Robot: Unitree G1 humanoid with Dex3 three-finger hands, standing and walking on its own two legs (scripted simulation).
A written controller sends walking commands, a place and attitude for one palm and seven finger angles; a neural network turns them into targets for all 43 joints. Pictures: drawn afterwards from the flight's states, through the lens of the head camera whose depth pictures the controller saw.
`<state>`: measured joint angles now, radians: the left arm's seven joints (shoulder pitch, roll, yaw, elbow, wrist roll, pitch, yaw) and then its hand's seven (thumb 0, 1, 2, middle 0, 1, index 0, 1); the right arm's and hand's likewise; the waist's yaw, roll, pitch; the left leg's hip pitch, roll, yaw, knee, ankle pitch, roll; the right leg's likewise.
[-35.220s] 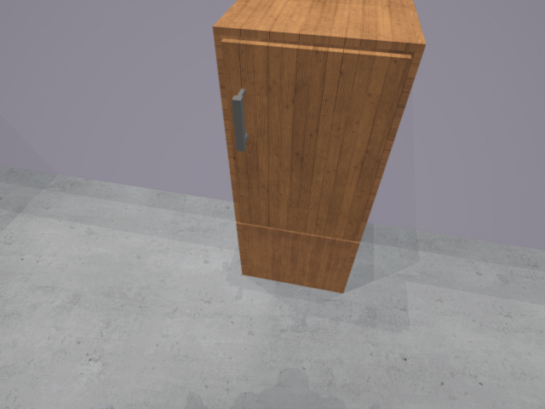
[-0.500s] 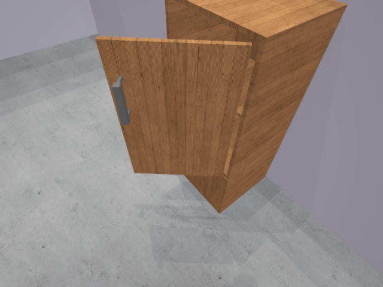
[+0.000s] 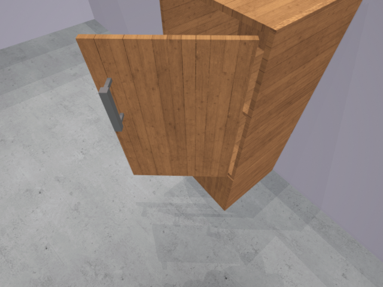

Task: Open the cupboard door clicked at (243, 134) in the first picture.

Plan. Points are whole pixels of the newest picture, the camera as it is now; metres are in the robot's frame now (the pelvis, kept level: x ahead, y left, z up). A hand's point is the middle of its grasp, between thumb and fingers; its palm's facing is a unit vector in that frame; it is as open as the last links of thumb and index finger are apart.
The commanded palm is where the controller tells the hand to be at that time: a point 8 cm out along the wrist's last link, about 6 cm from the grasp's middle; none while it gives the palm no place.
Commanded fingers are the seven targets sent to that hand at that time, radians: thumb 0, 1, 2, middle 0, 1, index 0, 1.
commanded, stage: come to a stop and stand still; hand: left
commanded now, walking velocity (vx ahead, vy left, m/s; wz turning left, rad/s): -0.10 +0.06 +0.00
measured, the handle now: (113, 105) +0.53 +0.24 +0.04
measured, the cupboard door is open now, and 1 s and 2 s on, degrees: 49 49 49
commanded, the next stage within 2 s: look again from close up in 0.62 s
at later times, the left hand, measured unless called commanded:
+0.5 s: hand out of the picture -0.01 +0.20 -0.17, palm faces +0.06 -0.98 -0.19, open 7.3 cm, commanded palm none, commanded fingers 0.00 0.90 0.90 -0.20 -0.30 -0.20 -0.30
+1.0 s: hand out of the picture -0.01 +0.18 -0.17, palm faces +0.04 -0.98 -0.21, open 7.3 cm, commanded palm none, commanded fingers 0.00 0.90 0.90 -0.20 -0.30 -0.20 -0.30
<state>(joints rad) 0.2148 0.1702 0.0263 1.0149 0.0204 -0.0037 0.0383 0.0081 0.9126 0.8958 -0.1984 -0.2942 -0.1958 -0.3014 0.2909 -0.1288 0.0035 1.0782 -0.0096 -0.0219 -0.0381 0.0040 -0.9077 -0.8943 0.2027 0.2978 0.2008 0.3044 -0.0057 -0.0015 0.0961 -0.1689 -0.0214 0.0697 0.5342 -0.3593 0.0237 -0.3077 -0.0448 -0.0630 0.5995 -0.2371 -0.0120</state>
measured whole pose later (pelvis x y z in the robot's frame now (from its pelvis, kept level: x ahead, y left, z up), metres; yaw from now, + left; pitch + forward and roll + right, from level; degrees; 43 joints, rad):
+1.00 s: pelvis +0.00 +0.01 +0.01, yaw +1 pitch -1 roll +0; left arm 0.31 0.13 -0.01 1.10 0.02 -0.02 0.05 0.01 0.92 0.90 -0.20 -0.29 -0.20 -0.30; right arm 0.29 -0.16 0.02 1.10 -0.02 -0.03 -0.03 0.02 -0.94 -0.89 0.20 0.30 0.20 0.30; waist -0.01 0.02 0.01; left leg -0.18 0.00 0.07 0.51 -0.32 0.02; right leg -0.19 -0.02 -0.04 0.53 -0.32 0.00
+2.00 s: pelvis -0.07 -0.01 -0.07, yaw +4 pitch +11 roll -2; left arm 0.21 0.30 0.21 0.11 -0.29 -0.39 -0.40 0.01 0.31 0.64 -0.24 -0.68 -0.24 -0.68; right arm 0.21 -0.22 0.05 0.58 0.04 -0.24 -0.07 0.01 -0.90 -0.89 0.20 0.30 0.20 0.30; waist 0.01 0.04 -0.10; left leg -0.82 0.04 -0.03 1.11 -0.48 -0.01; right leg -0.77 -0.01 -0.14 1.06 -0.48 -0.05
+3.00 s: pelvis -0.04 +0.02 -0.02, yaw +3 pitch +7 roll -2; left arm -0.09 0.45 0.44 0.43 -0.35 -0.17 -0.53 -0.01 -0.49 0.30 -0.30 -1.19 -0.30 -1.20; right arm 0.30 -0.28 0.06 0.58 0.05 -0.21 -0.10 0.01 -0.90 -0.89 0.21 0.30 0.20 0.31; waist 0.00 0.04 -0.07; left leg -0.54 0.02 0.02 0.82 -0.40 0.03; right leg -0.50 -0.02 -0.08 0.76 -0.37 0.00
